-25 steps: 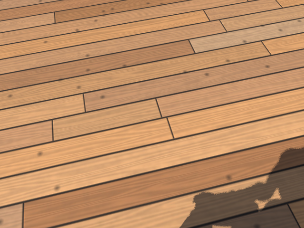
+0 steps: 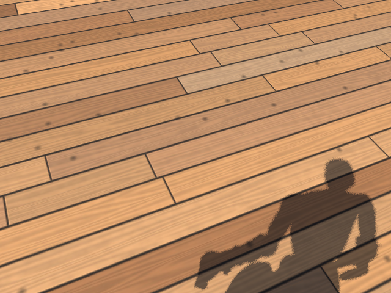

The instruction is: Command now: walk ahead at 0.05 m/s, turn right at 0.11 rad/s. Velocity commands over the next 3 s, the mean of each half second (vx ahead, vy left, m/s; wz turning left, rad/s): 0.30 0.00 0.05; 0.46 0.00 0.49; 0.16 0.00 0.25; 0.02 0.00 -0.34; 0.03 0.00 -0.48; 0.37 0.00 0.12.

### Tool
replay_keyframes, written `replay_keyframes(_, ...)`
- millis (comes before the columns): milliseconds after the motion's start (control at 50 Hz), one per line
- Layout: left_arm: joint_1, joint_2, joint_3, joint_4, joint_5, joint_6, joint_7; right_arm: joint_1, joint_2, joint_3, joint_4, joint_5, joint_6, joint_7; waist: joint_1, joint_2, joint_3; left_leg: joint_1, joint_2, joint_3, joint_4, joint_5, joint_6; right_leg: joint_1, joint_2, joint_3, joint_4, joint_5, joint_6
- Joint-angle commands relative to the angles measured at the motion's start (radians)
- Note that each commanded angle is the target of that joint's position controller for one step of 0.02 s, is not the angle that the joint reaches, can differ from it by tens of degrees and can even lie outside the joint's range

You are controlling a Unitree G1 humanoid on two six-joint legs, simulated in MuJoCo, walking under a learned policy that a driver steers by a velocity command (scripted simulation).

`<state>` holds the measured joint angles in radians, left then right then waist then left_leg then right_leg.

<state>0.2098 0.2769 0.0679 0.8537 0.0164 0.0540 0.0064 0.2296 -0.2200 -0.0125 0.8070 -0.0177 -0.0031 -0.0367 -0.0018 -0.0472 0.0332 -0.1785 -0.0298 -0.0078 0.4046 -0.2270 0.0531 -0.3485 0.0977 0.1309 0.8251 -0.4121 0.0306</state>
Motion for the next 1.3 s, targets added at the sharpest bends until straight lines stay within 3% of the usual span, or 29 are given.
replay_keyframes(20,-0.003,0.031,-0.01,-0.023,-0.008,-0.002,0.009,0.041,-0.143,-0.03,-0.018,-0.004,-0.009,0.002,-0.027,0.205,-0.083,0.15,0.205,-0.167,-0.054,0.476,0.129,0.028,-0.03,-0.085,-0.163,-0.037,0.014)
replay_keyframes(80,-0.038,0.065,-0.008,-0.017,0.0,-0.014,0.01,0.111,-0.208,-0.063,0.028,-0.012,0.015,0.014,-0.058,0.237,-0.01,0.127,0.213,-0.279,-0.139,-0.075,0.148,0.031,-0.012,-0.152,-0.275,-0.065,-0.025)
replay_keyframes(140,0.032,0.026,-0.02,0.027,0.007,-0.049,0.011,0.069,-0.185,-0.069,0.039,-0.002,0.023,0.02,0.002,0.169,0.047,-0.046,0.187,-0.279,-0.134,-0.293,0.124,0.247,-0.032,-0.156,-0.508,0.083,-0.096)
replay_keyframes(160,0.098,0.047,-0.016,0.052,0.011,-0.064,0.016,0.029,-0.155,-0.065,0.026,0.001,0.012,0.022,0.04,0.12,0.03,-0.181,0.162,-0.246,-0.074,-0.301,0.098,0.402,-0.088,-0.08,-0.523,0.069,-0.13)
replay_keyframes(180,0.197,0.115,-0.002,0.075,0.018,-0.077,0.024,-0.057,-0.1,-0.05,-0.016,0.007,-0.005,0.031,0.095,-0.029,0.011,-0.379,0.079,-0.126,0.098,-0.292,0.055,0.548,-0.234,0.124,-0.577,-0.087,-0.188)
replay_keyframes(200,0.27,0.188,0.021,0.105,0.003,-0.084,0.021,-0.146,-0.086,-0.044,-0.062,0.003,-0.021,0.038,0.137,-0.173,0.068,-0.537,-0.031,0.044,0.278,-0.255,0.025,0.546,-0.407,0.396,-0.702,-0.211,-0.282)
replay_keyframes(220,0.257,0.162,0.018,0.117,0.014,-0.091,0.018,-0.194,-0.152,-0.062,-0.074,-0.014,-0.027,0.037,0.13,-0.102,0.162,-0.611,0.033,0.024,0.409,-0.28,0.022,0.498,-0.465,0.418,-0.709,-0.105,-0.325)
replay_keyframes(280,0.172,0.096,0.0,0.102,0.008,-0.111,0.012,-0.11,-0.145,-0.068,-0.034,-0.012,-0.036,0.063,0.05,-0.064,0.126,-0.592,0.084,0.004,0.508,-0.159,0.002,0.49,-0.357,0.234,-0.722,0.051,-0.278)
replay_keyframes(360,0.181,0.077,-0.008,0.126,0.01,-0.134,0.008,-0.148,-0.104,-0.057,-0.044,-0.012,-0.024,0.087,0.039,-0.058,0.109,-0.517,0.074,0.032,0.485,-0.029,-0.023,0.396,-0.3,0.021,-0.73,0.307,-0.234)
replay_keyframes(480,0.192,0.114,-0.009,0.148,0.009,-0.147,0.009,-0.209,-0.098,-0.048,-0.09,-0.011,-0.014,0.094,0.031,-0.057,0.114,-0.303,0.045,0.109,0.27,0.05,0.042,0.326,-0.334,-0.131,-0.678,0.616,-0.187)
replay_keyframes(540,0.186,0.146,-0.004,0.15,0.012,-0.133,0.012,0.027,-0.138,-0.075,-0.02,-0.018,-0.021,0.081,-0.081,-0.031,-0.036,-0.015,-0.059,0.162,0.185,0.001,0.099,0.341,-0.309,-0.232,-0.271,1.044,-0.143)
replay_keyframes(560,0.195,0.138,-0.01,0.14,0.016,-0.132,0.014,0.173,-0.183,-0.095,0.028,-0.027,-0.027,0.072,-0.133,0.006,-0.115,0.202,-0.036,0.09,0.156,-0.04,0.13,0.197,-0.28,-0.26,-0.031,0.914,-0.12)
replay_keyframes(580,0.219,0.048,-0.032,0.081,-0.008,-0.136,0.001,0.274,-0.31,-0.129,0.031,-0.035,-0.03,0.059,-0.142,0.243,-0.226,0.438,0.262,-0.423,0.027,-0.304,0.256,-0.133,-0.145,-0.299,0.388,0.424,-0.065)
replay_keyframes(600,0.167,0.082,-0.02,0.061,0.008,-0.15,-0.009,0.245,-0.307,-0.122,0.037,0.0,-0.025,0.065,-0.116,0.243,-0.282,0.421,0.376,-0.808,-0.184,-0.304,0.301,-0.255,-0.05,-0.114,0.551,-0.053,-0.072)
replay_keyframes(640,0.057,0.102,-0.016,0.022,0.006,-0.164,-0.021,0.097,-0.237,-0.104,0.019,0.008,-0.024,0.062,-0.053,0.08,-0.05,0.175,0.321,-0.548,-0.183,-0.21,0.259,-0.314,-0.163,-0.073,0.51,0.103,-0.097)
replay_keyframes(680,0.075,0.074,-0.021,0.022,0.023,-0.149,-0.019,0.035,-0.187,-0.086,0.015,0.009,-0.032,0.056,0.014,0.061,0.011,0.003,0.223,-0.39,-0.208,-0.035,0.207,-0.211,-0.208,-0.074,0.362,0.135,-0.084)
replay_keyframes(780,-0.008,0.054,-0.023,-0.026,0.036,-0.098,-0.024,0.095,-0.187,-0.084,0.03,0.018,-0.059,0.051,0.016,0.083,0.025,-0.06,0.155,-0.287,-0.254,0.079,0.219,-0.236,-0.208,-0.114,0.184,0.228,-0.012)
replay_keyframes(940,-0.29,0.047,-0.031,-0.147,0.023,-0.103,-0.038,0.25,-0.183,-0.086,0.051,0.011,-0.053,0.037,-0.086,0.097,0.033,0.128,0.137,-0.317,-0.185,0.297,0.175,-0.353,-0.152,-0.119,-0.121,0.424,0.023)
replay_keyframes(980,-0.327,0.041,-0.038,-0.174,0.018,-0.109,-0.035,0.273,-0.183,-0.085,0.057,0.005,-0.047,0.028,-0.094,0.103,0.037,0.159,0.129,-0.307,-0.106,0.537,0.156,-0.326,-0.115,-0.135,-0.178,0.404,0.01)
replay_keyframes(1020,-0.299,0.049,-0.04,-0.182,0.012,-0.12,-0.027,0.267,-0.189,-0.087,0.052,0.0,-0.039,0.018,-0.078,0.124,0.009,0.165,0.114,-0.311,-0.02,0.694,0.112,-0.216,-0.076,-0.132,-0.247,0.379,-0.014)
replay_keyframes(1060,-0.147,0.091,-0.027,-0.137,0.012,-0.132,-0.013,0.216,-0.2,-0.088,0.036,0.0,-0.043,0.013,-0.015,0.146,-0.057,0.147,0.089,-0.31,0.098,0.831,0.056,0.003,-0.035,-0.134,-0.326,0.369,-0.055)
replay_keyframes(1080,-0.031,0.113,-0.019,-0.11,0.015,-0.145,-0.002,0.188,-0.21,-0.089,0.032,0.012,-0.053,0.017,0.051,0.13,-0.105,0.122,0.055,-0.286,0.238,0.829,0.031,0.156,-0.059,-0.131,-0.414,0.488,-0.08)
replay_keyframes(1100,0.105,0.16,-0.009,-0.094,0.032,-0.161,0.011,0.177,-0.177,-0.079,0.002,0.031,-0.064,0.022,0.099,0.079,-0.217,-0.006,0.016,-0.267,0.45,0.558,0.009,0.405,-0.224,-0.013,-0.386,0.693,-0.12)
replay_keyframes(1120,0.146,0.229,0.001,-0.102,0.045,-0.156,0.011,0.333,-0.06,-0.06,-0.002,0.052,-0.061,0.012,0.023,-0.173,-0.368,-0.23,-0.13,-0.147,0.781,-0.413,-0.013,0.682,-0.568,0.283,-0.239,1.342,-0.244)
replay_keyframes(1140,0.148,0.215,0.014,-0.107,0.004,-0.133,0.003,0.407,-0.159,-0.075,0.017,0.04,-0.043,-0.002,0.025,-0.156,-0.492,-0.303,-0.129,-0.13,0.939,-0.427,-0.009,0.674,-0.605,0.477,-0.293,1.267,-0.348)
replay_keyframes(1160,0.055,0.121,-0.007,-0.131,-0.008,-0.125,0.002,0.335,-0.183,-0.082,0.042,0.015,-0.028,-0.002,0.003,-0.016,-0.354,-0.311,-0.08,-0.15,0.945,-0.306,-0.02,0.516,-0.525,0.361,-0.36,1.095,-0.32)
replay_keyframes(1180,-0.013,0.047,-0.031,-0.133,-0.008,-0.126,0.001,0.242,-0.169,-0.077,0.026,0.004,-0.022,0.008,0.003,0.012,-0.226,-0.327,-0.056,-0.133,0.888,-0.255,-0.033,0.398,-0.449,0.229,-0.397,1.041,-0.278)
replay_keyframes(1200,-0.02,0.025,-0.04,-0.12,-0.002,-0.128,0.002,0.198,-0.148,-0.073,0.016,0.004,-0.015,0.019,-0.002,-0.001,-0.168,-0.327,-0.035,-0.136,0.844,-0.234,-0.045,0.335,-0.4,0.15,-0.428,1.044,-0.251)
replay_keyframes(1300,-0.025,0.051,-0.042,-0.067,0.006,-0.142,-0.003,0.211,-0.094,-0.058,0.04,-0.003,0.033,0.038,-0.061,-0.06,-0.151,-0.154,-0.038,-0.092,0.639,-0.166,-0.07,0.141,-0.318,-0.025,-0.497,1.031,-0.236)
